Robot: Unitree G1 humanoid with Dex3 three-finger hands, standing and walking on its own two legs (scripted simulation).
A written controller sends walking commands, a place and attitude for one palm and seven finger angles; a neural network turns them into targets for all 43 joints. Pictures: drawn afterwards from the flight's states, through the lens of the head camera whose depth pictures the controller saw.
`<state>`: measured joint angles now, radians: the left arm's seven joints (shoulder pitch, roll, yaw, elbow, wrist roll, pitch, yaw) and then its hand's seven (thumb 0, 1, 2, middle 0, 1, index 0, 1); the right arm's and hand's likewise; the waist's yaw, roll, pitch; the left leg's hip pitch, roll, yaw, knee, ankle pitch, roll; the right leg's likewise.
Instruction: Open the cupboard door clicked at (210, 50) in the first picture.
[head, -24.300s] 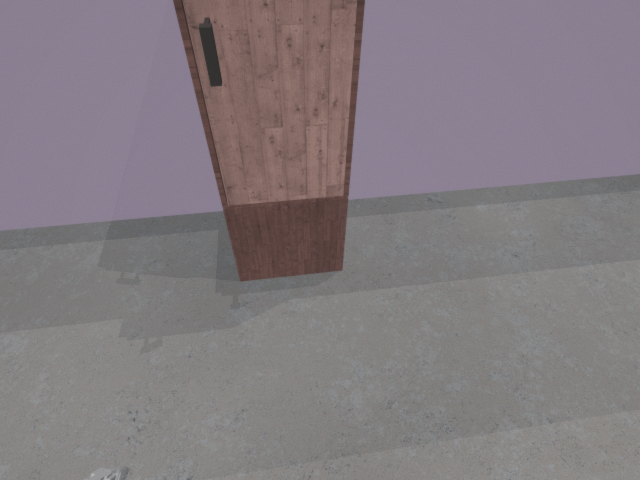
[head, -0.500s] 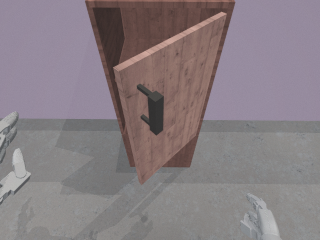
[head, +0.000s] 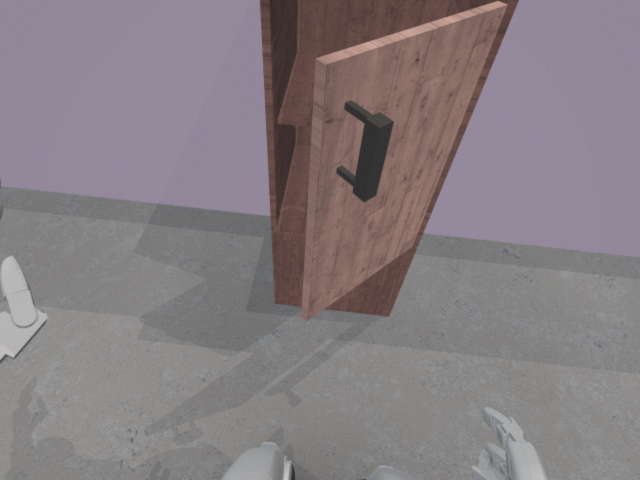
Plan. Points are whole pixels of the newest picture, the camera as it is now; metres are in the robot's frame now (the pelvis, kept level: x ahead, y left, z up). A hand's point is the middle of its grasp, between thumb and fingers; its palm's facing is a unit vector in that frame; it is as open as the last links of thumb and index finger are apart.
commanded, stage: step back with the hand held close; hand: left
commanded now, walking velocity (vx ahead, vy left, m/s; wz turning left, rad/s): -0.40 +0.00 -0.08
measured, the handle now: (359, 151) +0.49 -0.01 +0.15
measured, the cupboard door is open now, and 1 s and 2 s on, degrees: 45 45 45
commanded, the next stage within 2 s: stop stepping back and stand still in 0.14 s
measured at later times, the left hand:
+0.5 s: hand out of the picture +0.11 +0.28 +0.19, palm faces +0.37 -0.84 -0.39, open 7.4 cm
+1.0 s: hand out of the picture +0.03 +0.27 +0.19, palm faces +0.39 -0.84 -0.38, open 7.4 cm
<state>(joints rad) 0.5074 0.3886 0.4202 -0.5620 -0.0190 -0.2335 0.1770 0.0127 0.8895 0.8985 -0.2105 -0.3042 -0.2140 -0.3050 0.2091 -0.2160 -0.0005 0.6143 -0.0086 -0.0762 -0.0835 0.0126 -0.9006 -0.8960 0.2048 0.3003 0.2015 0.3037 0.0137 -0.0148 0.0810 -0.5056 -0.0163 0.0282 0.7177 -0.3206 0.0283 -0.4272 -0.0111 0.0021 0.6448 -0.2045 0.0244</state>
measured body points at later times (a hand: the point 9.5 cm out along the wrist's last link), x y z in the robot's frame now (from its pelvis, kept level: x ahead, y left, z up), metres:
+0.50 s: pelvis -0.13 +0.02 +0.02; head -0.12 +0.06 +0.46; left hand +0.08 +0.32 +0.21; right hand +0.02 -0.22 -0.05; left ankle -0.04 +0.10 -0.71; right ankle -0.18 -0.11 -0.70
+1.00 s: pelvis -0.20 +0.04 +0.02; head -0.22 +0.04 +0.47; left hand +0.00 +0.31 +0.21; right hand -0.10 -0.24 -0.07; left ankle -0.16 +0.18 -0.72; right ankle -0.19 -0.05 -0.71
